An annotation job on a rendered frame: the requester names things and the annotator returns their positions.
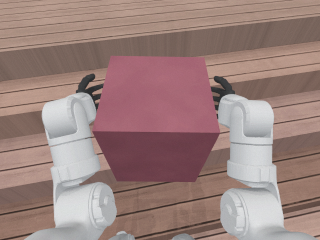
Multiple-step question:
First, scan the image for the carton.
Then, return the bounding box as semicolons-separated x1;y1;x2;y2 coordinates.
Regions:
92;56;221;182

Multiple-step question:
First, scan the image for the robot right forearm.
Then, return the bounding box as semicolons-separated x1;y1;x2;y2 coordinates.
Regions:
218;94;284;219

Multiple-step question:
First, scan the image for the right robot hand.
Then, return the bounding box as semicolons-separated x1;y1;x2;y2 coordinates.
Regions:
211;76;235;119

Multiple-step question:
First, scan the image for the left robot shin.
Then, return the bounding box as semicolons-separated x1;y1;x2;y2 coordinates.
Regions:
116;231;127;235

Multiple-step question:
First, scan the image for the robot left forearm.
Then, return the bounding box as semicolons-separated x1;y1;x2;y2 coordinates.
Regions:
41;92;101;223

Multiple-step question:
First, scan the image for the left robot hand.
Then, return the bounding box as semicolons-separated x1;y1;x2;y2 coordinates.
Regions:
76;73;104;112

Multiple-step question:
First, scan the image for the robot left upper arm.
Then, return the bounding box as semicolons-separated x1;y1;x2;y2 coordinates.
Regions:
24;182;117;240

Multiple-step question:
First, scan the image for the robot right upper arm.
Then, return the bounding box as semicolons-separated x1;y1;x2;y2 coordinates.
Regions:
220;188;318;240

